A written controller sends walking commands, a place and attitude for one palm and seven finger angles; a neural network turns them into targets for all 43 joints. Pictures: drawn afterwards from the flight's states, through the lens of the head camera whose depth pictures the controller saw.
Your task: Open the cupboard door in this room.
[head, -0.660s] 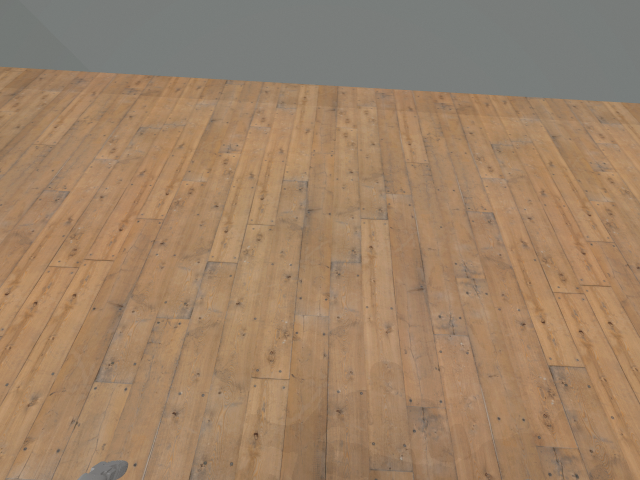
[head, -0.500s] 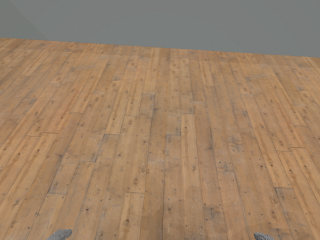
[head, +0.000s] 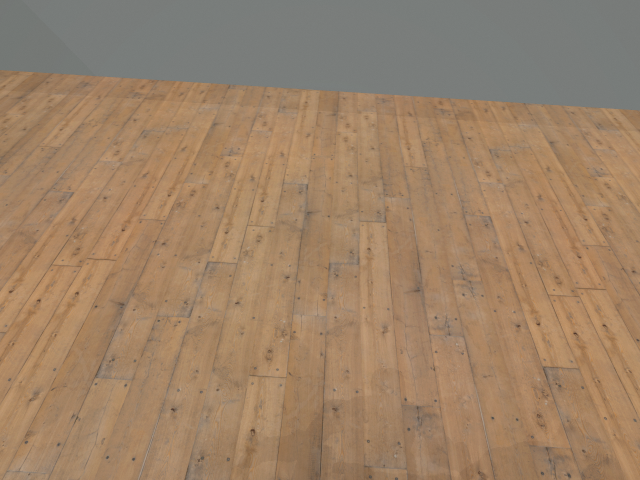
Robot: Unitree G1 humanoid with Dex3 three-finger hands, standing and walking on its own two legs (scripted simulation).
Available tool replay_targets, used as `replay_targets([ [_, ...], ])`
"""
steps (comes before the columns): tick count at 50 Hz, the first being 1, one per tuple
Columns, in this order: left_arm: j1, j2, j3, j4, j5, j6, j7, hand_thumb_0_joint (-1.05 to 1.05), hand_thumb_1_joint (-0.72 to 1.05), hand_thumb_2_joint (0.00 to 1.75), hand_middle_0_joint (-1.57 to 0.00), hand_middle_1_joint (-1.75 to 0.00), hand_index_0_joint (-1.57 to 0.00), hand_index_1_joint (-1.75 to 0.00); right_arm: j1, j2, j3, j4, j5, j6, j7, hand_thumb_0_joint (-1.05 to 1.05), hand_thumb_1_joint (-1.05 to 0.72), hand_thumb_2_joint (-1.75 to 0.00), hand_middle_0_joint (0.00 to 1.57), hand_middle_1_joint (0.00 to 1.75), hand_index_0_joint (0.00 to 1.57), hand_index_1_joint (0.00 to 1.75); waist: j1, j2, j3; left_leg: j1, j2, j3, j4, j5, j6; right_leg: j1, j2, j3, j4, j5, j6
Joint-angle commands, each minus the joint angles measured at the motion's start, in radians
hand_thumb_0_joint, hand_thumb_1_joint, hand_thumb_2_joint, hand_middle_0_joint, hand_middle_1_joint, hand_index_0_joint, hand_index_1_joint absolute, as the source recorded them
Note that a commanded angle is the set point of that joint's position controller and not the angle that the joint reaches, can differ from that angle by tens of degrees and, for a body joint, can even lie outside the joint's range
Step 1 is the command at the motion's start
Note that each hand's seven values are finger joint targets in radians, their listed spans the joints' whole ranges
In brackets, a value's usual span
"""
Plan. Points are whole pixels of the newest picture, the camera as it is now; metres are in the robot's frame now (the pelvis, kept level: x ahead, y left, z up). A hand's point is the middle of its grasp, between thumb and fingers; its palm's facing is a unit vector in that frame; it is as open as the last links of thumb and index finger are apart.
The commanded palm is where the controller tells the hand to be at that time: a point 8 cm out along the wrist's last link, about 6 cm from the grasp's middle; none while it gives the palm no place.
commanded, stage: stand and wait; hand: left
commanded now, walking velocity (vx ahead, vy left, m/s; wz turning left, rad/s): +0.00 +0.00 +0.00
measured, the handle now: out of the picture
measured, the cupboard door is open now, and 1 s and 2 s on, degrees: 0 0 0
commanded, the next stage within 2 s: turn or walk to find it in 0.24 s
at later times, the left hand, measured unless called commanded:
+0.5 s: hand out of the picture +0.06 +0.23 -0.17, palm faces +0.03 -0.96 -0.29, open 7.4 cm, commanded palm none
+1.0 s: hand out of the picture +0.00 +0.18 -0.16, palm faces +0.27 -0.92 -0.29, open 7.4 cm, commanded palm none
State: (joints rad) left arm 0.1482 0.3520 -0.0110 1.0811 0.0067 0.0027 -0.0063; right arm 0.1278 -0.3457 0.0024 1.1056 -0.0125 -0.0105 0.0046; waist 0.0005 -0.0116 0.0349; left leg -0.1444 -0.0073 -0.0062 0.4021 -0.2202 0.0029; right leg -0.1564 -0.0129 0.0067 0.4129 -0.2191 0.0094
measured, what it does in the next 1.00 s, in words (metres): steps on the spot, turning left: right foot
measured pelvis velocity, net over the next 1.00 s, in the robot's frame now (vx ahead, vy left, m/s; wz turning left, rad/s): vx -0.04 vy -0.04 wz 0.29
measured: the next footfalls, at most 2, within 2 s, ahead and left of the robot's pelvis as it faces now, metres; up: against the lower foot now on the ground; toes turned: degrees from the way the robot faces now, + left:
right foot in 0.94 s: +0.01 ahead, -0.13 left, +0.00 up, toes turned +15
left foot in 1.36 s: -0.10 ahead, +0.09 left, +0.00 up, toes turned +31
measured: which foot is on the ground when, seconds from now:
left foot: down 0.00-0.94, up 0.96-1.00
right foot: down 0.00-0.60, up 0.62-0.92, down 0.94-1.00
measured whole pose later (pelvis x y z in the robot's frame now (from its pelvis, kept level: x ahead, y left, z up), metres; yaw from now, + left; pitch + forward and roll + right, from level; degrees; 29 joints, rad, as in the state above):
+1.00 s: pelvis -0.04 -0.04 -0.01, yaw +17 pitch +0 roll +1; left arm 0.18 0.21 0.03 0.89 0.01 0.02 0.03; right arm 0.25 -0.23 -0.07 0.96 -0.02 0.06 0.01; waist -0.03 0.04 0.05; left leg -0.46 -0.09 -0.16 0.77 -0.37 -0.02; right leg -0.24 0.00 -0.03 0.57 -0.33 -0.03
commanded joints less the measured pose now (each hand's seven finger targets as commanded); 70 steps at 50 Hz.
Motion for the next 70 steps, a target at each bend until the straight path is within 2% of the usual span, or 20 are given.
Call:
replay_targets([
  [1,-0.062,0.202,0.044,-0.068,0.003,-0.025,0.015,0.00,0.90,0.90,-0.20,-0.30,-0.20,-0.30,-0.062,-0.209,-0.041,-0.067,0.004,-0.024,-0.017,0.00,-0.90,-0.90,0.20,0.30,0.20,0.30,0.002,0.010,-0.046,-0.018,0.117,-0.103,-0.090,0.077,0.032,0.005,-0.107,0.100,-0.083,0.057,-0.038],
  [18,-0.020,0.124,0.042,-0.077,0.005,0.000,0.026,0.00,0.90,0.90,-0.20,-0.30,-0.20,-0.30,-0.016,-0.119,-0.029,-0.076,-0.001,-0.001,-0.009,0.00,-0.90,-0.90,0.20,0.30,0.20,0.30,0.007,0.012,-0.041,-0.113,0.107,-0.121,-0.021,0.121,0.024,0.001,-0.125,0.064,-0.022,0.049,-0.019],
  [27,0.011,0.115,0.064,-0.179,0.013,0.020,0.044,0.00,0.90,0.90,-0.20,-0.30,-0.20,-0.30,0.096,-0.047,-0.054,-0.153,-0.001,0.035,-0.005,0.00,-0.90,-0.90,0.20,0.30,0.20,0.30,-0.018,-0.109,-0.089,-0.148,0.044,-0.053,0.239,0.066,0.002,-0.088,-0.280,0.084,0.035,0.134,-0.101],
  [29,-0.009,0.084,0.064,-0.206,0.013,0.028,0.043,0.00,0.90,0.90,-0.20,-0.30,-0.20,-0.30,0.125,-0.055,-0.061,-0.161,-0.006,0.033,-0.001,0.00,-0.90,-0.90,0.20,0.30,0.20,0.30,-0.036,0.019,-0.062,-0.119,0.099,-0.153,0.121,0.132,0.032,-0.180,-0.190,-0.020,0.158,0.003,-0.044],
  [30,-0.025,0.043,0.061,-0.218,0.008,0.033,0.042,0.00,0.90,0.90,-0.20,-0.30,-0.20,-0.30,0.144,-0.093,-0.069,-0.167,-0.015,0.027,-0.002,0.00,-0.90,-0.90,0.20,0.30,0.20,0.30,-0.048,0.193,-0.037,-0.145,0.192,-0.365,-0.022,0.189,0.092,-0.213,-0.058,-0.101,0.336,-0.127,0.016],
  [31,-0.032,0.022,0.059,-0.235,0.007,0.032,0.045,0.00,0.90,0.90,-0.20,-0.30,-0.20,-0.30,0.163,-0.118,-0.079,-0.170,-0.013,0.021,-0.010,0.00,-0.90,-0.90,0.20,0.30,0.20,0.30,-0.050,0.292,-0.032,-0.111,0.270,-0.535,-0.118,0.282,0.170,-0.289,0.002,-0.066,0.505,-0.335,0.029],
  [32,-0.026,0.033,0.060,-0.240,0.011,0.028,0.046,0.00,0.90,0.90,-0.20,-0.30,-0.20,-0.30,0.173,-0.118,-0.081,-0.172,-0.007,0.018,-0.019,0.00,-0.90,-0.90,0.20,0.30,0.20,0.30,-0.042,0.245,-0.043,-0.072,0.288,-0.562,-0.104,0.343,0.216,-0.331,-0.021,0.002,0.600,-0.364,0.021],
  [36,0.004,-0.019,0.066,-0.226,0.002,0.020,0.038,0.00,0.90,0.90,-0.20,-0.30,-0.20,-0.30,0.141,-0.080,-0.087,-0.192,-0.009,0.020,-0.031,0.00,-0.90,-0.90,0.20,0.30,0.20,0.30,-0.023,0.158,-0.112,0.007,0.206,-0.422,-0.028,0.404,0.202,-0.325,-0.020,0.015,0.592,-0.291,0.037],
  [44,0.090,-0.043,0.075,-0.229,-0.008,0.018,0.041,0.00,0.90,0.90,-0.20,-0.30,-0.20,-0.30,0.141,-0.069,-0.110,-0.213,-0.010,0.040,-0.022,0.00,-0.90,-0.90,0.20,0.30,0.20,0.30,-0.008,0.173,-0.136,-0.082,0.126,-0.439,-0.001,0.300,0.140,-0.068,0.041,-0.016,0.162,-0.153,0.032],
  [46,0.164,0.025,0.094,-0.212,0.003,0.007,0.048,0.00,0.90,0.90,-0.20,-0.30,-0.20,-0.30,0.118,-0.014,-0.105,-0.235,0.004,0.046,-0.012,0.00,-0.90,-0.90,0.20,0.30,0.20,0.30,0.027,0.026,-0.122,-0.337,0.032,-0.334,0.135,-0.001,0.047,0.182,-0.100,0.091,-0.083,-0.078,-0.008],
  [47,0.151,0.120,0.115,-0.227,0.022,-0.002,0.055,0.00,0.90,0.90,-0.20,-0.30,-0.20,-0.30,0.128,0.048,-0.098,-0.263,0.004,0.045,-0.009,0.00,-0.90,-0.90,0.20,0.30,0.20,0.30,0.028,-0.261,-0.076,-0.523,-0.101,-0.107,0.392,-0.244,-0.034,0.207,-0.389,0.399,-0.180,-0.097,-0.115],
  [48,0.125,0.107,0.105,-0.247,0.012,-0.002,0.055,0.00,0.90,0.90,-0.20,-0.30,-0.20,-0.30,0.081,-0.009,-0.113,-0.260,-0.015,0.051,-0.010,0.00,-0.90,-0.90,0.20,0.30,0.20,0.30,0.042,-0.218,-0.027,-0.473,-0.047,-0.119,0.567,-0.310,-0.029,-0.007,-0.454,0.393,-0.194,-0.079,-0.160],
  [49,0.073,0.078,0.101,-0.253,0.014,-0.003,0.055,0.00,0.90,0.90,-0.20,-0.30,-0.20,-0.30,0.065,0.002,-0.117,-0.246,-0.012,0.062,-0.002,0.00,-0.90,-0.90,0.20,0.30,0.20,0.30,0.014,-0.182,0.034,-0.430,-0.027,-0.122,0.682,-0.262,-0.024,-0.131,-0.391,0.354,-0.202,-0.100,-0.164],
  [53,0.012,0.011,0.079,-0.263,0.017,-0.012,0.048,0.00,0.90,0.90,-0.20,-0.30,-0.20,-0.30,0.140,0.027,-0.107,-0.190,-0.010,0.070,0.013,0.00,-0.90,-0.90,0.20,0.30,0.20,0.30,-0.041,-0.140,0.067,-0.407,0.010,-0.038,0.817,-0.104,-0.052,-0.141,-0.262,0.088,-0.139,0.061,-0.135],
  [60,0.195,0.057,0.093,-0.198,0.024,-0.012,0.047,0.00,0.90,0.90,-0.20,-0.30,-0.20,-0.30,-0.005,0.044,-0.080,-0.217,-0.001,0.061,0.008,0.00,-0.90,-0.90,0.20,0.30,0.20,0.30,0.044,-0.154,-0.011,-0.360,0.025,0.029,0.527,-0.224,-0.066,0.072,-0.312,0.051,-0.035,0.420,-0.176],
  [65,0.189,0.082,0.106,-0.176,0.024,-0.004,0.047,0.00,0.90,0.90,-0.20,-0.30,-0.20,-0.30,0.026,0.048,-0.068,-0.206,0.008,0.042,0.002,0.00,-0.90,-0.90,0.20,0.30,0.20,0.30,0.026,-0.181,-0.086,-0.173,0.004,0.095,0.188,-0.153,-0.041,0.099,-0.305,-0.010,0.093,0.586,-0.128],
  [67,0.168,0.054,0.101,-0.179,0.011,0.003,0.042,0.00,0.90,0.90,-0.20,-0.30,-0.20,-0.30,0.105,-0.011,-0.080,-0.187,0.002,0.027,0.002,0.00,-0.90,-0.90,0.20,0.30,0.20,0.30,-0.023,-0.063,-0.141,0.080,0.067,0.039,-0.041,0.145,-0.007,-0.041,-0.247,-0.099,0.272,0.417,-0.039],
  [68,0.179,-0.007,0.093,-0.214,0.006,0.009,0.035,0.00,0.90,0.90,-0.20,-0.30,-0.20,-0.30,0.133,-0.108,-0.102,-0.188,-0.008,0.020,-0.002,0.00,-0.90,-0.90,0.20,0.30,0.20,0.30,-0.034,0.218,-0.156,0.244,0.316,-0.244,-0.029,0.520,0.100,-0.315,-0.128,-0.161,0.456,-0.085,0.035],
  [69,0.131,-0.031,0.076,-0.241,0.015,0.016,0.037,0.00,0.90,0.90,-0.20,-0.30,-0.20,-0.30,0.174,-0.143,-0.109,-0.179,0.001,0.030,-0.006,0.00,-0.90,-0.90,0.20,0.30,0.20,0.30,-0.052,0.256,-0.131,0.192,0.420,-0.301,-0.023,0.739,0.204,-0.377,-0.089,-0.112,0.594,-0.434,0.051],
  [70,0.072,-0.025,0.077,-0.236,0.014,0.029,0.043,0.00,0.90,0.90,-0.20,-0.30,-0.20,-0.30,0.189,-0.113,-0.106,-0.159,-0.003,0.022,-0.020,0.00,-0.90,-0.90,0.20,0.30,0.20,0.30,-0.070,0.229,-0.127,0.155,0.381,-0.297,-0.017,0.741,0.214,-0.395,-0.091,-0.041,0.663,-0.399,0.056],
])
